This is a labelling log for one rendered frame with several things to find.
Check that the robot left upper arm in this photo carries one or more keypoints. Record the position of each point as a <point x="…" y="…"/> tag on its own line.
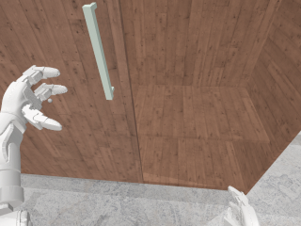
<point x="16" y="218"/>

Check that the handle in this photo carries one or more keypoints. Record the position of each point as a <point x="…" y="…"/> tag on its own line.
<point x="95" y="37"/>

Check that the robot left hand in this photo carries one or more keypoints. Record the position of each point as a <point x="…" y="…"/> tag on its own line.
<point x="19" y="96"/>

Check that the robot right hand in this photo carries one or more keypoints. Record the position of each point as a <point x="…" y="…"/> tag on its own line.
<point x="245" y="214"/>

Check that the robot left forearm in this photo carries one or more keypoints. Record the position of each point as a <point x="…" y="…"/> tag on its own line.
<point x="12" y="130"/>

